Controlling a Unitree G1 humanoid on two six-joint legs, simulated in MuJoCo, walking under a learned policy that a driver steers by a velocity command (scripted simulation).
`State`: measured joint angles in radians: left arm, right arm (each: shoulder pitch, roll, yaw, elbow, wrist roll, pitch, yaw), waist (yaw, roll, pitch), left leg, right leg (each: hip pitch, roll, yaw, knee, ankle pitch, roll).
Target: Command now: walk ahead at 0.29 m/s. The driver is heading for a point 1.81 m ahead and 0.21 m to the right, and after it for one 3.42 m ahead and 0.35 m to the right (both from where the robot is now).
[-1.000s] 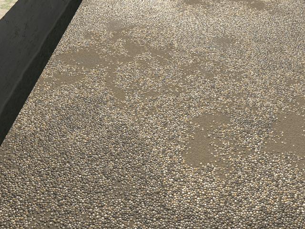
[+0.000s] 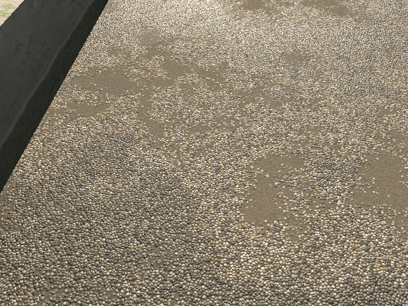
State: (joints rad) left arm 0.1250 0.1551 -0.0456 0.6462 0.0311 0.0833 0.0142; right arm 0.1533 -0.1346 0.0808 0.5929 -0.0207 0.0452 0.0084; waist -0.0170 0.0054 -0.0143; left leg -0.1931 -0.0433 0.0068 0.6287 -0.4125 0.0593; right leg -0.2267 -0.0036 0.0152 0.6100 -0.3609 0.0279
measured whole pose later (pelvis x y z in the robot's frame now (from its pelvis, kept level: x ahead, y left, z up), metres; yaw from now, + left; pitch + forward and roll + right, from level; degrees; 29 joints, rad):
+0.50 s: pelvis +0.00 +0.00 +0.02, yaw +0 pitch +0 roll +0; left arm 0.20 0.20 -0.04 0.71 0.04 0.08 0.02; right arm 0.23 -0.17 0.06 0.70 -0.02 0.04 0.02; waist -0.01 -0.02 -0.02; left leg -0.06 -0.07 0.00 0.29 -0.22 0.07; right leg -0.13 -0.03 0.03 0.34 -0.21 0.03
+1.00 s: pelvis +0.00 -0.02 +0.03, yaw +1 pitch +0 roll +0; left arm 0.33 0.23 -0.07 0.77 0.03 0.05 0.02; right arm 0.37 -0.20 0.05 0.78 -0.03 0.07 -0.02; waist 0.00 -0.01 -0.02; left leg -0.05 -0.04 -0.03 0.24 -0.19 0.03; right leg -0.11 0.00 0.01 0.29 -0.18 0.00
